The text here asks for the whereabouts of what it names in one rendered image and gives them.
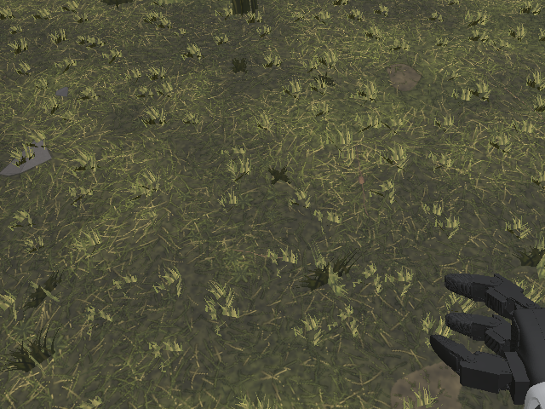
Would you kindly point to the robot right hand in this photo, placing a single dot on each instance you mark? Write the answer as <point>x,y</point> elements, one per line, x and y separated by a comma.
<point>519,362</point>

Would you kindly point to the robot right forearm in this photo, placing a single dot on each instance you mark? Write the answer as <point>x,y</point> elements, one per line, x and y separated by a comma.
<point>535,397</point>

